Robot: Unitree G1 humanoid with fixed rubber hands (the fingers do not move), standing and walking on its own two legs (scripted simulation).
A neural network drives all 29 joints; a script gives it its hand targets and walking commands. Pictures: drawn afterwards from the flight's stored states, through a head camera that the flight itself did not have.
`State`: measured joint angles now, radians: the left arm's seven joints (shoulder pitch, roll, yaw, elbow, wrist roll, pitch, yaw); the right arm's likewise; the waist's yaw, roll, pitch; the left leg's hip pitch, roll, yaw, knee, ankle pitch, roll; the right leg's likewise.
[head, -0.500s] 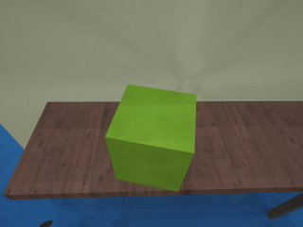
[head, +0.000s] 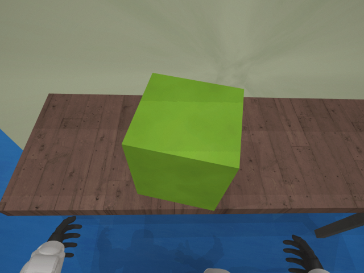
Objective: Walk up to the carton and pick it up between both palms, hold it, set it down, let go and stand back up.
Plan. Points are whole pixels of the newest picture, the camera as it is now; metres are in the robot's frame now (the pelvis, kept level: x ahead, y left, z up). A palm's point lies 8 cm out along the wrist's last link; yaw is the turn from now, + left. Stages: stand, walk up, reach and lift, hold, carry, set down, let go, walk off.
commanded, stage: reach and lift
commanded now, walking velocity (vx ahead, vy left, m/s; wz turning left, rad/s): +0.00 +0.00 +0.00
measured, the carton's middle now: (185, 146) +0.40 -0.01 +0.00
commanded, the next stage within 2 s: none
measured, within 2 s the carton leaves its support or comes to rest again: neither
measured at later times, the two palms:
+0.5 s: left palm out of the picture +0.12 +0.29 -0.05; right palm out of the picture +0.07 -0.24 -0.07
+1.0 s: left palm out of the picture +0.10 +0.28 -0.03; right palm out of the picture +0.10 -0.21 -0.01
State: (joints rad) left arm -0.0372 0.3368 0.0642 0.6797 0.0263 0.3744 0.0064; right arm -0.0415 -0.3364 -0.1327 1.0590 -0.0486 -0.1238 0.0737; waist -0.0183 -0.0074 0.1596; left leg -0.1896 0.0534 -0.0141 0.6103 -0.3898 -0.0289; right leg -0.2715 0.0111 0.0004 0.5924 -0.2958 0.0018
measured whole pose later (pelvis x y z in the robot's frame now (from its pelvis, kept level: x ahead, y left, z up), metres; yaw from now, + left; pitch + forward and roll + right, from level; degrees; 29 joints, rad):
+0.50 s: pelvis -0.05 +0.02 +0.01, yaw -3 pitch -10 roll +0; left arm 0.19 0.31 0.08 0.42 0.00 0.35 0.00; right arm 0.27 -0.22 -0.10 0.64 -0.02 -0.13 0.01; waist 0.00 0.00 0.13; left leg -0.05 0.04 0.04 0.54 -0.32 -0.01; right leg -0.14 0.00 0.05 0.49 -0.18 0.03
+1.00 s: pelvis -0.08 +0.00 +0.00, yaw +2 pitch -14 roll +0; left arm 0.08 0.35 0.07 0.45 -0.04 0.22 -0.08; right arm 0.28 -0.12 -0.04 0.26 0.02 0.14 -0.08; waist 0.05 -0.06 0.16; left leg -0.02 0.05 0.02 0.52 -0.25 -0.02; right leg -0.06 0.02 0.03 0.50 -0.18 0.00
